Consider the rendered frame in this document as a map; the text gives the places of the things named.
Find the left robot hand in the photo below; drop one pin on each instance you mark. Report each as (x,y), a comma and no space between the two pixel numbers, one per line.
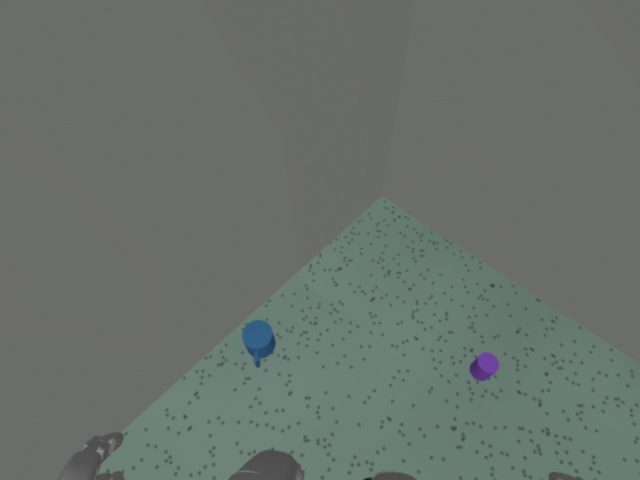
(85,465)

